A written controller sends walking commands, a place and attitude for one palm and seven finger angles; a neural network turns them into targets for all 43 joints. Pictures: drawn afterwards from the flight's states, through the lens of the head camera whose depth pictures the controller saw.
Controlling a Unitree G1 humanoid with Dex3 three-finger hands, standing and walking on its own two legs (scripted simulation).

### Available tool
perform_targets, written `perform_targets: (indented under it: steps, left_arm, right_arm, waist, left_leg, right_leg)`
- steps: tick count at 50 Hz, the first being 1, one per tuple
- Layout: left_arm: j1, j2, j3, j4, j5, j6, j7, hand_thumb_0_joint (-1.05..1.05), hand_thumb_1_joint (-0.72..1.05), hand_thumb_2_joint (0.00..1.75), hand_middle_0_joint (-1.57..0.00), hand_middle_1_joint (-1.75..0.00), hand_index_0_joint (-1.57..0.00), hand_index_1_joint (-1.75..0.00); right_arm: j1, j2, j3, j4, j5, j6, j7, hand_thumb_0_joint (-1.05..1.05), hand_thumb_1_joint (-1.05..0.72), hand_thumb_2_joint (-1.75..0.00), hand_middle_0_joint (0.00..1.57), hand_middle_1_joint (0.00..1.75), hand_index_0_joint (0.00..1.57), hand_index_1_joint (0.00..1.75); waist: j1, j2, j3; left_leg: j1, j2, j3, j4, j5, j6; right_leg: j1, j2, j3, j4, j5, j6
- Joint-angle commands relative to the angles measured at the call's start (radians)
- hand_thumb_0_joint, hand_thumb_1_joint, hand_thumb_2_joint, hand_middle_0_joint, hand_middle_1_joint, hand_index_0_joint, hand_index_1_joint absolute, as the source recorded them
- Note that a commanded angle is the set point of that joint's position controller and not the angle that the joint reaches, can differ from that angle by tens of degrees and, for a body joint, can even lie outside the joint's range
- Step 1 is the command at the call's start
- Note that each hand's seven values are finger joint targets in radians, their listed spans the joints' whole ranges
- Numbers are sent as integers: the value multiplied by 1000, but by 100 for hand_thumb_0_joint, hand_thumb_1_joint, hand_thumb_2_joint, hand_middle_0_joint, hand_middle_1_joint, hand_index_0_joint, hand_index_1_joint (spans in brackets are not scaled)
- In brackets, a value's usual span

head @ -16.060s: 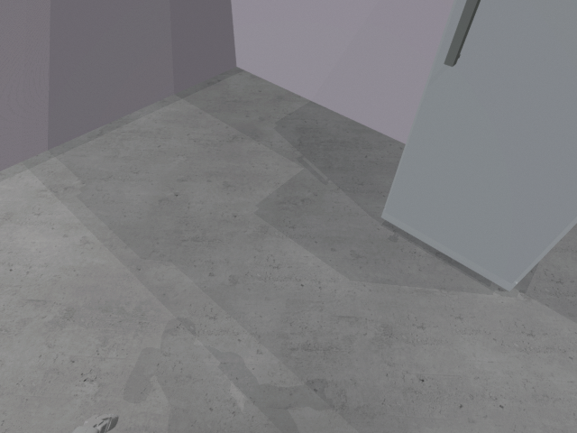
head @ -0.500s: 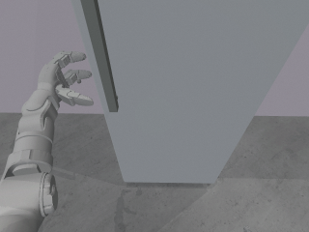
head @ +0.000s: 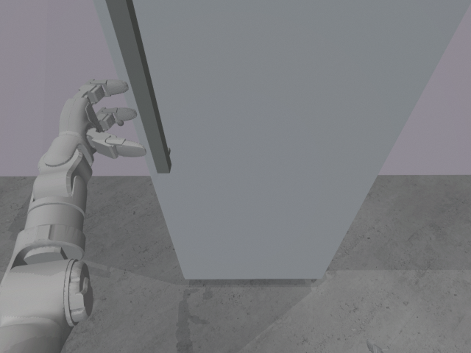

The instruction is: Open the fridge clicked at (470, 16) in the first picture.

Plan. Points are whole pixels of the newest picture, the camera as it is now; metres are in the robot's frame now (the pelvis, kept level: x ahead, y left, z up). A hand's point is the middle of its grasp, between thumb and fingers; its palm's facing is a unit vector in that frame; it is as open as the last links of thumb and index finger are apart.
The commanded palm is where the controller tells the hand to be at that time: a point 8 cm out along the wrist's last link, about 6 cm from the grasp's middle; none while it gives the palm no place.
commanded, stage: feel for the door with the fingertips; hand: left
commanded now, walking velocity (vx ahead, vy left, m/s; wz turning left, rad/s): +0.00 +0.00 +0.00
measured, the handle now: (141, 64) +0.50 +0.17 +0.26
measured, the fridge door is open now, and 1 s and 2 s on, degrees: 0 0 0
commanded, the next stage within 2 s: slide the fingers in behind the handle in 0.30 s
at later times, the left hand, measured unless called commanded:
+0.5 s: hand (128, 116) +0.46 +0.20 +0.18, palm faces +0.03 -1.00 +0.01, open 13.4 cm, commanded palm +0.43 +0.25 +0.18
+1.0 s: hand (134, 122) +0.44 +0.18 +0.18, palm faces +0.05 -1.00 +0.02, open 14.0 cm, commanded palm +0.41 +0.23 +0.18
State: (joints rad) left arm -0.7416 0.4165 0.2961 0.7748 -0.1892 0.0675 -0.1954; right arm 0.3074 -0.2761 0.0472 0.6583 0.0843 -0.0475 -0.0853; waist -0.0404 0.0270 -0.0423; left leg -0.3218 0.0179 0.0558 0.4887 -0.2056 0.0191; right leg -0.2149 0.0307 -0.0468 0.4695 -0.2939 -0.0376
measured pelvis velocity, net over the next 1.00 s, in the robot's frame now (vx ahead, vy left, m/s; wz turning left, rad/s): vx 0.00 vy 0.01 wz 0.00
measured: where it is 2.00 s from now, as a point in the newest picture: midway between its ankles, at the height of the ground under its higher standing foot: outside the picture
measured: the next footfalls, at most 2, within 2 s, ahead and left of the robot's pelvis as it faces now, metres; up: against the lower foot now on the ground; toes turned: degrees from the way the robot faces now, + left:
none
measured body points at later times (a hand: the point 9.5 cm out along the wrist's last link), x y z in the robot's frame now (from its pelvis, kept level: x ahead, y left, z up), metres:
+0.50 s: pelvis +0.00 +0.00 +0.00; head +0.02 +0.00 +0.45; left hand +0.45 +0.25 +0.19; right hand +0.07 -0.26 -0.12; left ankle +0.03 +0.11 -0.74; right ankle -0.03 -0.09 -0.74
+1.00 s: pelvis +0.00 +0.01 +0.00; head +0.01 +0.00 +0.45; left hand +0.44 +0.24 +0.18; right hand +0.10 -0.25 -0.11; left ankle +0.03 +0.11 -0.74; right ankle -0.03 -0.09 -0.74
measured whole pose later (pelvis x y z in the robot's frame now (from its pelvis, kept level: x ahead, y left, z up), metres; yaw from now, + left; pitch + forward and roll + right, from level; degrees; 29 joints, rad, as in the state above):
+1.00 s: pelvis +0.00 +0.01 +0.00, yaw +0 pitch +3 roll -1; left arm -0.78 0.37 0.27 0.82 -0.17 0.03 -0.15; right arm 0.31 -0.27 0.04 0.66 0.08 -0.06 -0.07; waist -0.05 0.02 -0.05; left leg -0.35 0.01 0.06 0.51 -0.21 0.03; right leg -0.24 0.03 -0.04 0.49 -0.30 -0.03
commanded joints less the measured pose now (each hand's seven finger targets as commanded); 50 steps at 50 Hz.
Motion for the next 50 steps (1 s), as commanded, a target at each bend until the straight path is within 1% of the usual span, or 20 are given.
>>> perform_targets:
  steps: [1, 2, 4, 7, 10, 14, 15, 19, 20, 26, 27, 28, 30, 32, 36, 37, 38, 44, 48, 50]
  left_arm:
    - [-545, 220, 16, -188, -25, -84, -32, 0, -50, 30, -30, -120, -30, -120]
    - [-527, 240, 34, -171, -26, -89, -33, 0, -50, 30, -30, -120, -30, -120]
    - [-558, 239, 21, -164, -18, -91, -36, 0, -50, 30, -30, -120, -30, -120]
    - [-576, 246, 23, -125, -18, -102, -30, 0, -50, 30, -30, -120, -30, -120]
    - [-634, 240, 16, -121, -12, -120, -24, 0, -50, 30, -30, -120, -30, -120]
    - [-672, 264, 38, -63, -5, -148, -9, 0, -50, 30, -30, -120, -30, -120]
    - [-646, 293, 63, -33, 3, -149, -7, 0, -50, 30, -30, -120, -30, -120]
    - [-698, 292, 55, -5, 11, -162, -10, 0, -50, 30, -30, -120, -30, -120]
    - [-680, 313, 74, 4, 11, -162, -13, 0, -50, 30, -30, -120, -30, -120]
    - [-649, 264, 41, -19, 3, -175, -28, 0, -50, 30, -30, -120, -30, -120]
    - [-625, 271, 55, -17, -3, -178, -25, 0, -50, 30, -30, -120, -30, -120]
    - [-616, 292, 70, -51, 0, -182, -25, 0, -50, 30, -30, -120, -30, -120]
    - [-591, 250, 45, -81, -3, -177, -24, 0, -50, 30, -30, -120, -30, -120]
    - [-587, 230, 29, -85, -8, -175, -17, 0, -50, 30, -30, -120, -30, -120]
    - [-570, 194, 10, -149, -7, -148, -3, 0, -50, 30, -30, -120, -30, -120]
    - [-546, 211, 28, -157, -8, -146, 6, 0, -50, 30, -30, -120, -30, -120]
    - [-536, 195, 15, -175, -6, -138, 10, 0, -50, 30, -30, -120, -30, -120]
    - [-569, 202, 24, -193, 6, -110, 48, 0, -50, 30, -30, -120, -30, -120]
    - [-571, 212, 30, -212, 11, -111, 53, 0, -50, 30, -30, -120, -30, -120]
    - [-568, 160, -7, -237, 8, -114, 45, 0, -50, 30, -30, -120, -30, -120]
  right_arm:
    - [-24, -138, -56, -112, -2, -41, -19, 0, -90, -90, 20, 30, 20, 30]
    - [-16, -141, -60, -111, -2, -43, -18, 0, -90, -90, 20, 30, 20, 30]
    - [-18, -141, -57, -106, -1, -41, -18, 0, -90, -90, 20, 30, 20, 30]
    - [0, -146, -61, -100, -4, -40, -17, 0, -90, -90, 20, 30, 20, 30]
    - [5, -146, -61, -92, -6, -43, -15, 0, -90, -90, 20, 30, 20, 30]
    - [31, -151, -63, -77, -13, -46, -11, 0, -90, -90, 20, 30, 20, 30]
    - [32, -153, -63, -78, -13, -44, -11, 0, -90, -90, 20, 30, 20, 30]
    - [49, -153, -64, -72, -15, -44, -9, 0, -90, -90, 20, 30, 20, 30]
    - [53, -155, -65, -74, -15, -44, -9, 0, -90, -90, 20, 30, 20, 30]
    - [50, -150, -63, -87, -14, -45, -4, 0, -90, -90, 20, 30, 20, 30]
    - [56, -150, -65, -89, -14, -45, -3, 0, -90, -90, 20, 30, 20, 30]
    - [46, -154, -66, -95, -12, -45, -2, 0, -90, -90, 20, 30, 20, 30]
    - [36, -148, -66, -105, -10, -48, -1, 0, -90, -90, 20, 30, 20, 30]
    - [41, -149, -67, -103, -10, -49, -3, 0, -90, -90, 20, 30, 20, 30]
    - [18, -144, -66, -112, -8, -55, 0, 0, -90, -90, 20, 30, 20, 30]
    - [22, -144, -68, -114, -8, -54, -1, 0, -90, -90, 20, 30, 20, 30]
    - [5, -143, -65, -116, -5, -53, 0, 0, -90, -90, 20, 30, 20, 30]
    - [-5, -137, -60, -112, -8, -50, -1, 0, -90, -90, 20, 30, 20, 30]
    - [-10, -136, -60, -113, -10, -49, -4, 0, -90, -90, 20, 30, 20, 30]
    - [-17, -128, -61, -117, -9, -51, -3, 0, -90, -90, 20, 30, 20, 30]
  waist:
    - [-24, -9, -263]
    - [-20, -26, -272]
    - [-21, 27, -269]
    - [-29, -14, -272]
    - [-34, 27, -292]
    - [-40, -21, -308]
    - [-27, -4, -306]
    - [-44, -23, -309]
    - [-36, -27, -320]
    - [-31, 22, -308]
    - [-25, -10, -312]
    - [-14, 11, -333]
    - [-13, 27, -333]
    - [-23, -20, -305]
    - [-12, 22, -306]
    - [-8, -7, -309]
    - [-2, 33, -298]
    - [-11, -7, -268]
    - [-9, -2, -306]
    - [-10, 29, -329]
  left_leg:
    - [236, -13, -54, -2, 176, 42]
    - [238, -15, -52, 5, 180, 45]
    - [234, -16, -54, 5, 177, 41]
    - [225, -15, -60, 12, 166, 43]
    - [243, -13, -68, 16, 170, 39]
    - [225, -11, -73, 20, 170, 41]
    - [214, -12, -67, 23, 169, 40]
    - [198, -12, -63, 29, 168, 44]
    - [192, -12, -62, 30, 163, 44]
    - [212, -9, -67, 30, 177, 38]
    - [207, -10, -67, 35, 190, 42]
    - [215, -7, -66, 31, 193, 39]
    - [238, -4, -67, 27, 193, 36]
    - [231, -1, -72, 24, 187, 40]
    - [256, 2, -75, 11, 172, 35]
    - [252, 3, -74, 14, 182, 37]
    - [256, 3, -73, 9, 177, 34]
    - [239, 2, -75, -4, 152, 36]
    - [257, -1, -70, 2, 182, 38]
    - [293, 0, -71, 6, 212, 33]
  right_leg:
    - [-64, -17, 45, -66, 332, 23]
    - [-57, -17, 44, -66, 331, 24]
    - [-72, -20, 47, -61, 327, 21]
    - [-82, -18, 42, -61, 303, 23]
    - [-105, -16, 44, -52, 297, 20]
    - [-100, -14, 41, -43, 298, 23]
    - [-96, -16, 46, -40, 301, 22]
    - [-98, -16, 48, -38, 315, 29]
    - [-90, -16, 51, -38, 313, 29]
    - [-113, -10, 39, -30, 302, 20]
    - [-92, -10, 36, -29, 312, 19]
    - [-88, -9, 40, -25, 318, 19]
    - [-104, -6, 34, -26, 300, 16]
    - [-106, -4, 28, -33, 280, 17]
    - [-125, -2, 28, -39, 254, 15]
    - [-103, -3, 25, -39, 259, 14]
    - [-116, -3, 28, -40, 256, 13]
    - [-106, -3, 28, -53, 238, 15]
    - [-81, -7, 34, -52, 274, 15]
    - [-86, -6, 32, -46, 295, 12]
